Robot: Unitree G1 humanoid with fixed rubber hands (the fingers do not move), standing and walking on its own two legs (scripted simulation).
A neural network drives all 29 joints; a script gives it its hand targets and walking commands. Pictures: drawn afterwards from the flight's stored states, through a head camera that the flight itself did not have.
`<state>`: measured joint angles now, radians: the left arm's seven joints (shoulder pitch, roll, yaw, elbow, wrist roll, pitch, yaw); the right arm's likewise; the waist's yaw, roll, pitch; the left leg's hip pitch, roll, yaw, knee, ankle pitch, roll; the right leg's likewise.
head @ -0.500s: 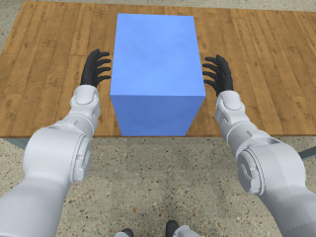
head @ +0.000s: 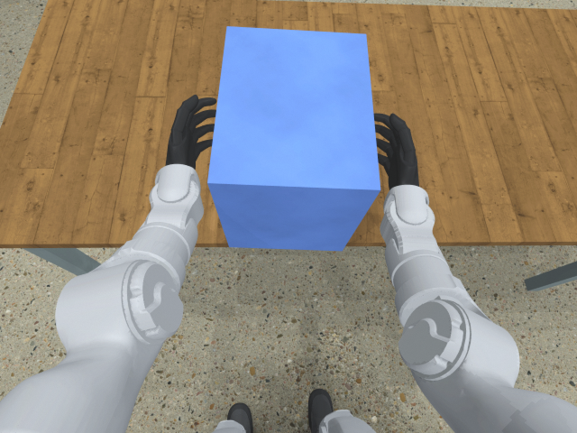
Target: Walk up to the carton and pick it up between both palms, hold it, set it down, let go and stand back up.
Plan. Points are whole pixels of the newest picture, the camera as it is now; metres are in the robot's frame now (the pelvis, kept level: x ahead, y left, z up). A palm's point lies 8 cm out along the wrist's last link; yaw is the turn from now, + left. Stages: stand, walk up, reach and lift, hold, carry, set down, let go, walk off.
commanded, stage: reach and lift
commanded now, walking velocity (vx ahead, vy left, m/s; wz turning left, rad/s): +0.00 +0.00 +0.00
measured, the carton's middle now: (290, 151) +0.53 -0.03 -0.04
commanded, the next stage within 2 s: none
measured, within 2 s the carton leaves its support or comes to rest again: neither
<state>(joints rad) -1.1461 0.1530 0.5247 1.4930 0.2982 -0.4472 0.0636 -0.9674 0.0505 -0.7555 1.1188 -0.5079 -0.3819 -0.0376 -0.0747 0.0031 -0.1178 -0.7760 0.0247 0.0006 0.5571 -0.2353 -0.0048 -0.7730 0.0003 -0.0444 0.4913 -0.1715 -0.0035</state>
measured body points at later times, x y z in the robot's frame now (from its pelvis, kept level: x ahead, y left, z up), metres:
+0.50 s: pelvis +0.03 +0.00 +0.01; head +0.16 +0.01 +0.44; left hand +0.50 +0.12 +0.02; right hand +0.45 -0.17 +0.02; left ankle -0.01 +0.12 -0.72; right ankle +0.01 -0.12 -0.72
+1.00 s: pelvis +0.03 +0.00 +0.01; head +0.16 +0.02 +0.44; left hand +0.49 +0.12 +0.02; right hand +0.45 -0.17 +0.02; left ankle -0.01 +0.12 -0.72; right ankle +0.01 -0.12 -0.72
